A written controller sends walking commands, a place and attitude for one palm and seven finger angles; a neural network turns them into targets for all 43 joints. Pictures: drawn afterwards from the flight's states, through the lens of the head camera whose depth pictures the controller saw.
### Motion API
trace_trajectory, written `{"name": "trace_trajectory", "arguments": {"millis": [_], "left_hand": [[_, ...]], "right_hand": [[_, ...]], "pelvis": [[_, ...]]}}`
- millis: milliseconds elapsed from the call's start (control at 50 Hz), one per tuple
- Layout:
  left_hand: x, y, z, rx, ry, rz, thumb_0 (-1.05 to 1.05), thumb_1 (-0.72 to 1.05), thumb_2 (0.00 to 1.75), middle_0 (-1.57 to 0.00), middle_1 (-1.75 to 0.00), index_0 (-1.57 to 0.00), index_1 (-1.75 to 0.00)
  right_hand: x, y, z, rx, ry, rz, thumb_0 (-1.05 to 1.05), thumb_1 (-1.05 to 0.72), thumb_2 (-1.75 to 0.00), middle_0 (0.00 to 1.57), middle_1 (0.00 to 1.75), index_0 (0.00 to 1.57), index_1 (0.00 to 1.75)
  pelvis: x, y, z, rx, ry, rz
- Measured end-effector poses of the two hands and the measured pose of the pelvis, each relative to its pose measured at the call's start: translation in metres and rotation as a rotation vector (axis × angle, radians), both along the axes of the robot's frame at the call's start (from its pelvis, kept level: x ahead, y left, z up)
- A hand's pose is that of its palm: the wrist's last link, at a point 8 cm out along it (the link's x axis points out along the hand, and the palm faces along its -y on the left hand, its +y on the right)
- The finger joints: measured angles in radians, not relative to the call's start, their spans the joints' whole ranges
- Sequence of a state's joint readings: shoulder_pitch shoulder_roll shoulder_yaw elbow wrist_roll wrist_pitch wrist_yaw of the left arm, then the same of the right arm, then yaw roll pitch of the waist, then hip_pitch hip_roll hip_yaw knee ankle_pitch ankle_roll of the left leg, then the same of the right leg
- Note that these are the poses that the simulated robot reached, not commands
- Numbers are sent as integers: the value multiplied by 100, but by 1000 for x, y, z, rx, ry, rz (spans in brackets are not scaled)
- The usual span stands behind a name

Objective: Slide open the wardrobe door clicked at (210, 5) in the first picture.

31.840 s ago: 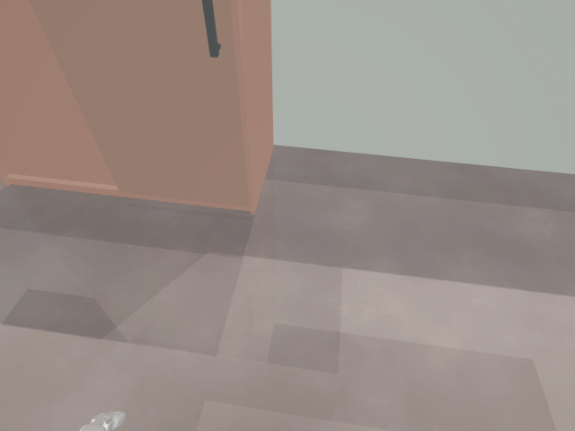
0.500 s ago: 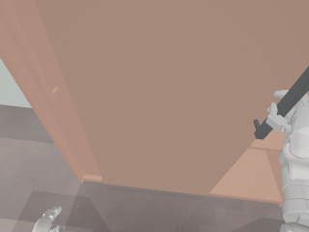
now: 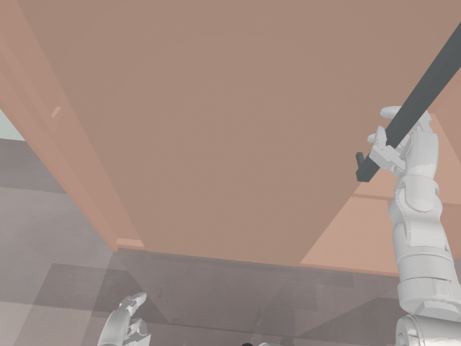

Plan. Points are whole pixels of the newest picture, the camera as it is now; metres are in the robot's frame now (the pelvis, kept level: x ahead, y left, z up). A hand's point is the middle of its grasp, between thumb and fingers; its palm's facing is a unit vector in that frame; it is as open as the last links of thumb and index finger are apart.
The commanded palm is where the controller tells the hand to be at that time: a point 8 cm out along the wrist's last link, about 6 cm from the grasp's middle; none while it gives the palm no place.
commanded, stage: stop walking and hold the door there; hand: right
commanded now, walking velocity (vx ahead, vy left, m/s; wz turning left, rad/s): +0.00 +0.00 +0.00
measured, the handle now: (403, 106) +0.46 -0.25 +0.18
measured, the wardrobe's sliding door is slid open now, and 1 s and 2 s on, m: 0.48 0.48 0.48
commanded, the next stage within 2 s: loosen the grip on the handle in 0.48 s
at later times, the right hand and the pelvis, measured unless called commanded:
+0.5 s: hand (377, 148) +0.41 -0.22 +0.13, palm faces +0.31 +0.94 -0.17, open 5.8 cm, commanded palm +0.38 -0.25 +0.11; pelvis +0.00 +0.01 +0.00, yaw +1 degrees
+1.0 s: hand (377, 148) +0.42 -0.22 +0.13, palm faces +0.30 +0.94 -0.18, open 12.8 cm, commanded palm +0.37 -0.26 +0.14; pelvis -0.01 +0.02 -0.01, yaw +0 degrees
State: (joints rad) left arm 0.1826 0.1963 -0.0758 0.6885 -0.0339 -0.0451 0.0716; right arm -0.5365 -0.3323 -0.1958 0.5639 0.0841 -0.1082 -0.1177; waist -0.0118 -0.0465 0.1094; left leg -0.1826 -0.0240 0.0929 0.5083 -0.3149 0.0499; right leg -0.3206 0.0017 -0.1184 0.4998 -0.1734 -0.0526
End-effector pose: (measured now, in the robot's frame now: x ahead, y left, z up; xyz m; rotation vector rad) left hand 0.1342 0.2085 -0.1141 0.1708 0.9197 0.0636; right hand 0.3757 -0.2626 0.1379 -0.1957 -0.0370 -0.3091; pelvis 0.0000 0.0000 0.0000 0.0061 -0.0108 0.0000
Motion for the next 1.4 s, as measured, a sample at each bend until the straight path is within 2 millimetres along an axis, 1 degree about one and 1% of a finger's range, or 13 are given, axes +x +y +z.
{"name": "trace_trajectory", "arguments": {"millis": [140,240,320,580,620,680,720,760,920,1020,1140,1280,1400], "left_hand": [[-20,43,16,131,21,74,1,91,90,-21,-30,-21,-30],[-25,61,24,177,0,113,1,91,90,-20,-30,-20,-30],[-27,63,25,171,-8,123,1,91,90,-20,-29,-20,-30],[-30,45,12,92,16,114,1,91,90,-21,-30,-20,-30],[-30,46,13,83,9,103,1,91,90,-21,-30,-20,-30],[-31,51,20,87,-24,101,1,91,90,-21,-30,-21,-30],[-32,57,24,99,-57,104,1,91,90,-21,-30,-21,-30],[-34,64,24,106,-83,105,1,91,90,-21,-30,-21,-30],[-53,76,22,135,-37,112,1,91,90,-21,-30,-20,-30],[-62,74,16,140,14,119,1,91,90,-20,-30,-20,-30],[-58,64,12,121,28,139,1,91,90,-20,-30,-20,-30],[-34,52,10,86,-6,128,1,91,90,-21,-30,-20,-30],[-13,48,17,94,-44,112,1,91,90,-21,-30,-21,-30]], "right_hand": [[1,-2,-1,25,-11,20,-7,-72,-80,45,138,30,140],[1,-2,0,22,-4,17,-7,-72,-80,45,139,30,140],[0,-1,0,22,2,8,-7,-73,-80,44,138,29,140],[0,1,1,21,18,-9,-7,-73,-79,42,135,28,140],[5,-4,3,3,42,12,-7,-69,-79,43,135,29,140],[13,-8,3,80,68,15,-6,-61,-77,44,136,33,140],[9,-7,8,95,38,12,-5,-55,-74,44,137,36,140],[2,-3,12,53,18,10,-3,-46,-70,44,138,38,140],[1,-1,8,35,-6,-9,0,14,-40,40,134,34,137],[7,-4,-4,16,38,0,0,38,-28,37,131,34,132],[11,-9,0,37,4,-5,0,50,-22,32,124,31,124],[4,-10,1,34,12,4,-1,54,-20,29,119,29,119],[-2,-32,-7,56,42,-54,-1,54,-20,27,116,27,116]], "pelvis": [[5,-2,1,3,-7,7],[5,-2,3,3,-1,12],[4,1,3,4,3,19],[5,7,3,5,4,26],[2,9,2,2,10,31],[-4,14,0,-9,41,10],[-6,14,0,-8,45,14],[-9,12,-1,-5,45,15],[-17,16,-5,-2,58,3],[-13,15,-6,3,72,4],[0,12,-4,3,79,18],[13,6,-3,0,75,21],[14,6,-3,-2,77,18]]}}
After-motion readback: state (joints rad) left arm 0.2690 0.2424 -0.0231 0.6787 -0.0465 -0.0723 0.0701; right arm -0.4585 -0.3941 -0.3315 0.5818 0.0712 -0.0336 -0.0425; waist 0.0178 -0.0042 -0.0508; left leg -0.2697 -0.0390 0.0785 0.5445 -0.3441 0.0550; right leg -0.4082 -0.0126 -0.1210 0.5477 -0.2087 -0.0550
